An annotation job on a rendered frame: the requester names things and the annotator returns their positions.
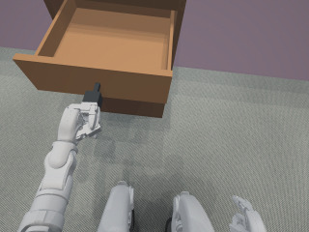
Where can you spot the robot right shin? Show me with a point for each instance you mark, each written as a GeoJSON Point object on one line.
{"type": "Point", "coordinates": [177, 226]}

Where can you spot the left robot thigh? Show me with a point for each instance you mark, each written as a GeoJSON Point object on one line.
{"type": "Point", "coordinates": [115, 215]}

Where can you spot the drawer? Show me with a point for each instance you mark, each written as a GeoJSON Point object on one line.
{"type": "Point", "coordinates": [126, 49]}

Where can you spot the robot right hand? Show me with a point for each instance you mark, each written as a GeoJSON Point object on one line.
{"type": "Point", "coordinates": [250, 222]}

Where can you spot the left robot forearm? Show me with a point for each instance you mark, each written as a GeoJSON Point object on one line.
{"type": "Point", "coordinates": [50, 202]}

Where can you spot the cabinet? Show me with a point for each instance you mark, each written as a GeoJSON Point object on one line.
{"type": "Point", "coordinates": [131, 107]}

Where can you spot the robot left hand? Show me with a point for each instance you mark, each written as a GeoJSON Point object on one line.
{"type": "Point", "coordinates": [84, 115]}

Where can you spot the handle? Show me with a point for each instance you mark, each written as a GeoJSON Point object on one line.
{"type": "Point", "coordinates": [94, 96]}

